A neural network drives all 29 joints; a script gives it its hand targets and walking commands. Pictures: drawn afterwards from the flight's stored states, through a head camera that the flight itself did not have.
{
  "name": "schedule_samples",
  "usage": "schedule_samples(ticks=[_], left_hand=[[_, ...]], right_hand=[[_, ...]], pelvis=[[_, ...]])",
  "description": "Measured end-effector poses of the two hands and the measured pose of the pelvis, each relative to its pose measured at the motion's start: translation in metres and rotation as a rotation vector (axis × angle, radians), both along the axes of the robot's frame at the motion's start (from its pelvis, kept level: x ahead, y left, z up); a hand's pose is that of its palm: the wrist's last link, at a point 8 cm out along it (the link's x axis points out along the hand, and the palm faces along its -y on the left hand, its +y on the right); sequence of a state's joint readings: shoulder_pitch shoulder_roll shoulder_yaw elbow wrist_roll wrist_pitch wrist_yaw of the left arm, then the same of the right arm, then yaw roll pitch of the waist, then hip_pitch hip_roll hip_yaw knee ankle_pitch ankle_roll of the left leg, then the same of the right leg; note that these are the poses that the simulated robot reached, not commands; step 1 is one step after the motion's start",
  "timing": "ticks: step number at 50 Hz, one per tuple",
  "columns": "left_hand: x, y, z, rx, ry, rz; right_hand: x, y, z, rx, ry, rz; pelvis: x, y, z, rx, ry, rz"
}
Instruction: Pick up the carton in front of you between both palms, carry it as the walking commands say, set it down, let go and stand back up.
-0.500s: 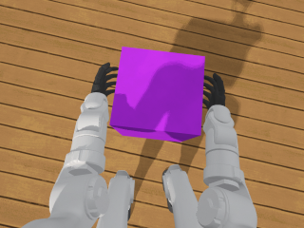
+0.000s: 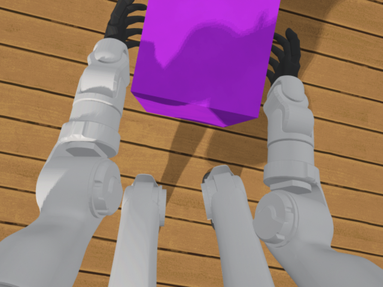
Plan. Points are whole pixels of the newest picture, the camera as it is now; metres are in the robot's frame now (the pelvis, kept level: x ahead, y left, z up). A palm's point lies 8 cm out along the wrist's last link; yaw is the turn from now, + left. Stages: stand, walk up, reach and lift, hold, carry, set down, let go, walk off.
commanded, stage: set down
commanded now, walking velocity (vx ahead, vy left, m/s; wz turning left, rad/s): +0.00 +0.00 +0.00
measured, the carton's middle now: (198, 68) +0.52 -0.05 -0.20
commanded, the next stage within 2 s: none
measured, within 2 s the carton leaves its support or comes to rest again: rests again in 0.90 s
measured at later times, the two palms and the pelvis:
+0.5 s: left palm (137, 50) +0.58 +0.08 -0.26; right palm (260, 82) +0.50 -0.21 -0.25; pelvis +0.00 +0.00 -0.09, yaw -1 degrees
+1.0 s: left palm (136, 52) +0.58 +0.08 -0.26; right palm (259, 85) +0.49 -0.21 -0.26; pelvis +0.00 +0.01 -0.10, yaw -1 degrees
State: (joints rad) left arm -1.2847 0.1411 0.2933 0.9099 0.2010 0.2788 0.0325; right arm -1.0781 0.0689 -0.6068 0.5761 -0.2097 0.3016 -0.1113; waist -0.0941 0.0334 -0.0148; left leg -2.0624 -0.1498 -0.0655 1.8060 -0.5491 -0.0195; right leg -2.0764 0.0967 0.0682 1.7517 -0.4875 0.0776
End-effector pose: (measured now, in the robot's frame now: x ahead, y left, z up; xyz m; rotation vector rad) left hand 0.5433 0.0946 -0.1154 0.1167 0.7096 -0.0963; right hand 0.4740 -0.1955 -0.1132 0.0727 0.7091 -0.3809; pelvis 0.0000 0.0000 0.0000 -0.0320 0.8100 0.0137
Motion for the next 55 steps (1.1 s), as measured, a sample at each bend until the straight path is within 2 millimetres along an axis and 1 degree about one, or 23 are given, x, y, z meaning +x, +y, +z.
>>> schedule_samples(ticks=[9, 17, 20, 22, 25, 31, 38, 55], left_hand=[[0.017, -0.006, -0.056, 0.017, 0.011, -0.038], [0.03, -0.011, -0.111, 0.028, 0.024, -0.067], [0.034, -0.013, -0.128, 0.031, 0.028, -0.08], [0.036, -0.015, -0.136, 0.033, 0.031, -0.087], [0.038, -0.017, -0.141, 0.032, 0.034, -0.092], [0.042, -0.016, -0.142, 0.032, 0.03, -0.09], [0.036, -0.011, -0.148, 0.036, 0.043, -0.09], [0.037, -0.011, -0.15, 0.002, 0.044, -0.102]], right_hand=[[0.008, -0.004, -0.057, -0.003, 0.017, -0.02], [0.016, -0.008, -0.11, -0.003, 0.033, -0.035], [0.019, -0.01, -0.127, -0.002, 0.036, -0.043], [0.02, -0.012, -0.133, 0.0, 0.039, -0.047], [0.022, -0.013, -0.136, 0.002, 0.04, -0.053], [0.025, -0.013, -0.139, 0.006, 0.034, -0.044], [0.02, -0.01, -0.145, 0.012, 0.049, -0.014], [0.018, -0.015, -0.149, 0.018, 0.056, 0.033]], pelvis=[[-0.007, 0.001, -0.037, -0.01, -0.015, 0.003], [-0.006, 0.002, -0.067, -0.02, -0.038, 0.006], [-0.005, 0.002, -0.077, -0.023, -0.052, 0.006], [-0.003, 0.002, -0.081, -0.023, -0.073, 0.006], [0.001, 0.003, -0.086, -0.025, -0.079, 0.004], [0.005, 0.003, -0.093, -0.028, -0.081, -0.001], [0.002, 0.005, -0.097, -0.028, -0.101, 0.003], [-0.004, 0.009, -0.104, -0.041, -0.15, 0.005]])
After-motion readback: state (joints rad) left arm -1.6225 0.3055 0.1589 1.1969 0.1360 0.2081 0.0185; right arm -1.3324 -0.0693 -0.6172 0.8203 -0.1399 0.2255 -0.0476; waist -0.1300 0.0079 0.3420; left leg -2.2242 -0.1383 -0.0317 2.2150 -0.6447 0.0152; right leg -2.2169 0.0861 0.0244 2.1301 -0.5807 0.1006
